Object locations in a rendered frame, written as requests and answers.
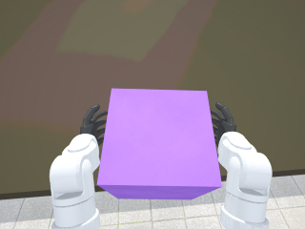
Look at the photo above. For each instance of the right robot hand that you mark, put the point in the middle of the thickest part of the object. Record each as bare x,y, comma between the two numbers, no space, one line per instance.
225,123

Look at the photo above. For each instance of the left robot hand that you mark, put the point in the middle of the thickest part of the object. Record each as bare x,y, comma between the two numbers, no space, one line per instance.
90,125

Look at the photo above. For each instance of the robot right forearm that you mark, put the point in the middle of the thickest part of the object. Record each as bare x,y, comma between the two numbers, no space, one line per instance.
249,176

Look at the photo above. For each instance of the robot left forearm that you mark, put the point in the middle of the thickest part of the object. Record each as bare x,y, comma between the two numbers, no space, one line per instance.
72,185

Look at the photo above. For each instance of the carton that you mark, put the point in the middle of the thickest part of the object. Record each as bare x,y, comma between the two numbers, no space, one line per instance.
159,144

